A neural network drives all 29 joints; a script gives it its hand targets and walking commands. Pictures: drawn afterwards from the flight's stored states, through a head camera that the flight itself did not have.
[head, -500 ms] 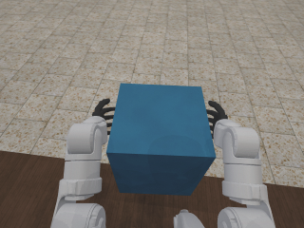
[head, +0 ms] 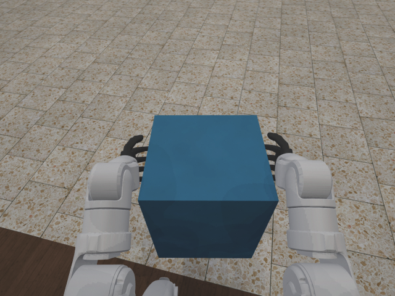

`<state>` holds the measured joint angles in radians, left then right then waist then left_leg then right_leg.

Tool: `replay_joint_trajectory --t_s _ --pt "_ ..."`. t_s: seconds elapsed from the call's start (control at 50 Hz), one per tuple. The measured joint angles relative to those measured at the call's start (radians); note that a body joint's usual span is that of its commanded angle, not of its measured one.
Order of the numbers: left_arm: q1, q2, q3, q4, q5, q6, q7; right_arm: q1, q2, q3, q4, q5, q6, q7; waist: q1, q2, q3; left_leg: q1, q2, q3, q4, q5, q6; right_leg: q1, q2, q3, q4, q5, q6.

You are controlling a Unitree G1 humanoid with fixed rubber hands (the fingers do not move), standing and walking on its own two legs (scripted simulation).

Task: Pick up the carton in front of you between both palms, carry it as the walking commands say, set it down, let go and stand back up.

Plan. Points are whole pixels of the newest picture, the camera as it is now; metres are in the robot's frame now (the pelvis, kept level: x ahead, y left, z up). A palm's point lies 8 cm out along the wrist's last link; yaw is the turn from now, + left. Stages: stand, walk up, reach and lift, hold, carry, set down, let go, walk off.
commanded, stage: carry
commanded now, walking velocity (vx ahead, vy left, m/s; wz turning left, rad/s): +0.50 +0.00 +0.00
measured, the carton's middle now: (205, 190) +0.34 +0.01 +0.01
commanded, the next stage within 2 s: none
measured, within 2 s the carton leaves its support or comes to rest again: neither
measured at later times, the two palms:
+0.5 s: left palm (154, 79) +0.67 +0.17 +0.07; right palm (261, 84) +0.64 -0.13 +0.07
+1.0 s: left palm (170, 39) +0.91 +0.16 +0.07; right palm (255, 37) +0.93 -0.14 +0.06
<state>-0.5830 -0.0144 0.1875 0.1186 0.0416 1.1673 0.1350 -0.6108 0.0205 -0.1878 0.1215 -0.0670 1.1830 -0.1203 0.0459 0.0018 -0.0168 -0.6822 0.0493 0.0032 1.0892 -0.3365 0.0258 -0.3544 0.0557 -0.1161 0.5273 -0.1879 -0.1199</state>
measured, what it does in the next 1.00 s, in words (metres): walks ahead: left foot, then right foot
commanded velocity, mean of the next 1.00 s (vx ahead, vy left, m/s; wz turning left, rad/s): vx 0.50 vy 0.00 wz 0.00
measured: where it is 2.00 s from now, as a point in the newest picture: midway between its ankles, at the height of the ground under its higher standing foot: (206, 139)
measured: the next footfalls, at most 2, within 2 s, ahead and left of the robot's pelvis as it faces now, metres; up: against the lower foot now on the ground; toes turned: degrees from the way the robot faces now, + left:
left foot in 0.28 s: +0.37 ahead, +0.09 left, -0.02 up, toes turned +2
right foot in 0.82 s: +0.68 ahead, -0.07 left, -0.02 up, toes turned -7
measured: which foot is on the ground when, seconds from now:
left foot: up 0.00-0.26, down 0.28-0.82, up 0.84-1.00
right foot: down 0.00-0.28, up 0.30-0.80, down 0.82-1.00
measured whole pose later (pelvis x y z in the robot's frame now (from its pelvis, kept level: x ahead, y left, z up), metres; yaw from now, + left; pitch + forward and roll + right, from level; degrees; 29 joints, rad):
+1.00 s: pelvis +0.61 -0.01 -0.01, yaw +2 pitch +5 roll +1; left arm -0.37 -0.13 0.21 -0.12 0.10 1.20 0.13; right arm -0.41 0.11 -0.21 -0.08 -0.09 1.20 -0.10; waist 0.02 0.00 -0.05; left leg -0.51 0.04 0.05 1.03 -0.35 -0.01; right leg -0.31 0.01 -0.16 0.36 -0.15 -0.09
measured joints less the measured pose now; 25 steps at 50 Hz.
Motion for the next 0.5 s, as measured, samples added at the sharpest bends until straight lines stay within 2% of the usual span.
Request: replay_joint_trajectory --t_s 0.06,0.14,0.24,0.28,0.3,0.34,0.38,0.42,0.5 --pt "-0.004 -0.006 0.004 -0.031 -0.004 -0.012 0.002 0.01 0.008 -0.009 -0.051 -0.002 -0.008 -0.002 0.006 -0.002 0.006 -0.051 0.015 0.004 -0.093 0.083 -0.006 0.055 -0.001 0.012 -0.023 -0.037 0.008" --pt "-0.018 -0.01 0.006 -0.07 -0.008 -0.013 0.004 0.014 0.012 -0.018 -0.113 0.0 -0.004 -0.006 0.012 0.002 -0.003 -0.055 0.009 0.021 -0.237 0.213 0.002 0.136 0.0 0.03 -0.045 -0.1 0.023" --pt "-0.044 -0.009 0.001 -0.048 -0.005 -0.005 0.003 0.002 0.008 -0.035 -0.115 -0.001 0.013 -0.006 0.027 0.009 -0.047 0.053 -0.043 0.08 -0.519 0.364 0.032 0.247 0.005 0.048 -0.026 -0.223 0.048" --pt "-0.05 0.003 0.003 -0.024 -0.009 0.004 0.002 -0.014 0.012 -0.035 -0.077 -0.009 0.016 -0.004 0.023 0.012 -0.063 0.149 -0.064 0.116 -0.635 0.423 0.049 0.27 0.004 0.041 0.07 -0.288 0.06" --pt "-0.055 0.016 0.002 -0.007 -0.012 0.006 -0.001 -0.022 0.017 -0.033 -0.053 -0.016 0.012 -0.004 0.014 0.002 -0.072 0.18 -0.073 0.123 -0.633 0.348 0.069 0.249 -0.007 0.032 0.175 -0.313 0.068" --pt "-0.072 0.038 0.008 0.04 -0.02 0.001 -0.007 -0.04 0.024 -0.028 0.0 -0.031 -0.005 -0.003 -0.016 -0.03 -0.062 0.165 -0.095 0.134 -0.531 0.222 0.102 0.132 -0.014 0.075 0.478 -0.351 0.088" --pt "-0.063 0.04 0.004 0.068 -0.02 0.005 -0.008 -0.03 0.023 -0.022 0.032 -0.031 -0.005 -0.002 -0.044 -0.017 -0.05 0.185 -0.094 0.127 -0.507 0.204 0.119 0.01 -0.008 0.091 0.68 -0.327 0.083" --pt "-0.053 0.028 -0.004 0.068 -0.008 0.016 -0.008 -0.003 0.016 -0.018 0.024 -0.017 0.001 -0.002 -0.062 -0.012 -0.032 0.225 -0.098 0.12 -0.523 0.169 0.116 -0.097 -0.031 0.096 0.724 -0.27 0.085" --pt "-0.042 0.006 -0.007 0.014 0.014 0.025 -0.005 0.021 0.006 -0.02 -0.024 0.013 -0.001 -0.007 -0.09 -0.005 0.004 0.307 -0.1 0.109 -0.586 0.137 0.113 -0.267 -0.089 0.1 0.632 -0.189 0.105"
